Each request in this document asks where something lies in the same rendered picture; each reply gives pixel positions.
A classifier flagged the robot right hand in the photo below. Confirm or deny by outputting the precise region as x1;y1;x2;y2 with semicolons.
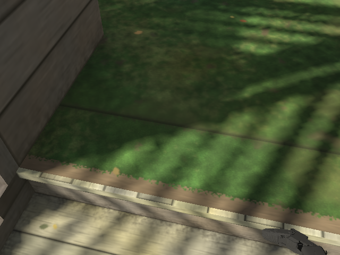
262;228;327;255

